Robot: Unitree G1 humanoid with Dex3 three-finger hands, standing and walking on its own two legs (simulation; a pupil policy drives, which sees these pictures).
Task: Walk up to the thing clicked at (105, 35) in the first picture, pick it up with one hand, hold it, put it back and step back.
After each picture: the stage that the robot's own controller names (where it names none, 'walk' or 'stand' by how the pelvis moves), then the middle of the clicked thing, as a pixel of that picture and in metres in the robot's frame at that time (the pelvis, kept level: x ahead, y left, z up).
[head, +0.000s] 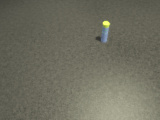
stand; (104, 32) +1.48 -0.26 -0.66
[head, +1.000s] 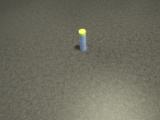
walk; (82, 40) +1.37 +0.08 -0.63
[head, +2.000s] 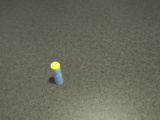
walk; (57, 74) +0.87 +0.28 -0.65
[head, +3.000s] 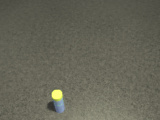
walk; (58, 102) +0.57 +0.19 -0.62
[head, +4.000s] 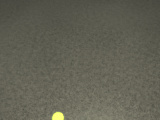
stand; out of the picture +0.45 +0.17 -0.65
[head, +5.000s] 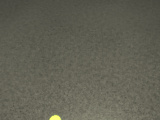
stand; out of the picture +0.42 +0.18 -0.64
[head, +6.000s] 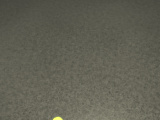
stand; out of the picture +0.41 +0.19 -0.65
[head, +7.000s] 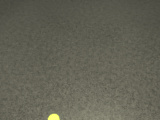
stand; out of the picture +0.41 +0.19 -0.65
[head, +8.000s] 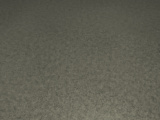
stand; out of the picture +0.38 +0.19 -0.66
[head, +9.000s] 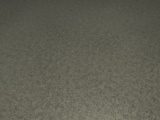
stand; out of the picture +0.38 +0.19 -0.66
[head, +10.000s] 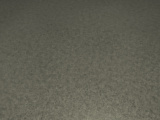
stand; out of the picture +0.38 +0.18 -0.66
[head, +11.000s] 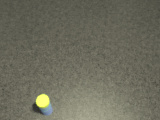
go down; (45, 106) +0.41 +0.20 -0.56
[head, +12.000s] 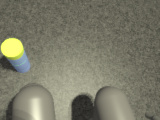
go down; (18, 58) +0.45 +0.27 -0.28
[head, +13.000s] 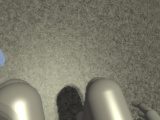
close in; out of the picture +0.43 +0.30 -0.22
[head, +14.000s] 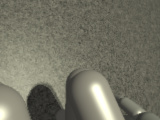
close; out of the picture +0.39 +0.33 -0.15
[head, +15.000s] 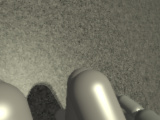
lift; out of the picture +0.36 +0.33 -0.15
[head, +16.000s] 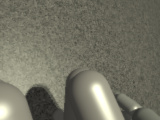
lift; out of the picture +0.35 +0.33 -0.15
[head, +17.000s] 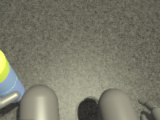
lift; (2, 81) +0.30 +0.25 +0.00
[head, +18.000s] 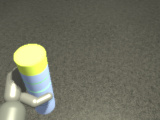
hold; (39, 84) +0.32 +0.14 +0.08
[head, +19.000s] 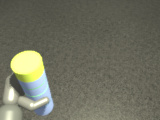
hold; (36, 88) +0.32 +0.15 +0.05
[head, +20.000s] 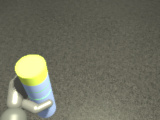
crouch; (40, 91) +0.31 +0.14 +0.04
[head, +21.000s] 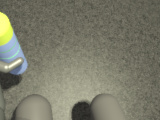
crouch; (7, 50) +0.43 +0.22 -0.04
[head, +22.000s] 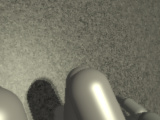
lower; out of the picture +0.38 +0.34 -0.16
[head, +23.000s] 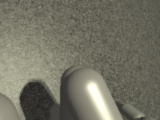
lower; out of the picture +0.41 +0.35 -0.16
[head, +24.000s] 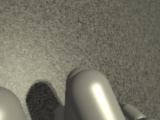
lower; out of the picture +0.39 +0.34 -0.16
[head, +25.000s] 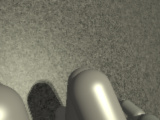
lower; out of the picture +0.37 +0.34 -0.16
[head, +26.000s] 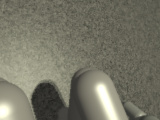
loosen; out of the picture +0.37 +0.30 -0.15
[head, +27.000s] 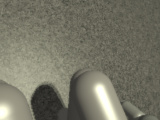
withdraw; out of the picture +0.38 +0.30 -0.16
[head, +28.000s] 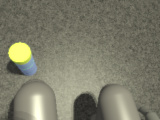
walk; (25, 62) +0.42 +0.26 -0.26
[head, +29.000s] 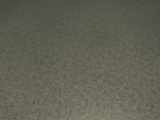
stand; out of the picture +0.35 +0.16 -0.59
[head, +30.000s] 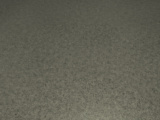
stand; out of the picture +0.37 +0.17 -0.60
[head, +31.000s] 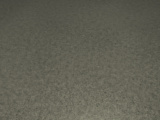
stand; out of the picture +0.37 +0.17 -0.62
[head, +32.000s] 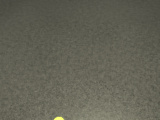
walk; out of the picture +0.40 +0.16 -0.65
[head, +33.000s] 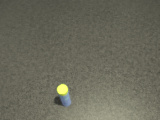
walk; (64, 96) +0.56 +0.18 -0.63
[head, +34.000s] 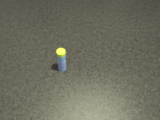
walk; (61, 60) +0.91 +0.14 -0.63
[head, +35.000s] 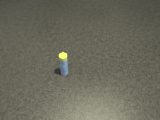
stand; (63, 64) +1.01 +0.17 -0.64
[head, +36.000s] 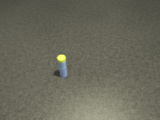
stand; (62, 66) +1.02 +0.19 -0.66
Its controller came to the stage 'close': yes
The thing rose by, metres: 0.68
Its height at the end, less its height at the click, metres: +0.00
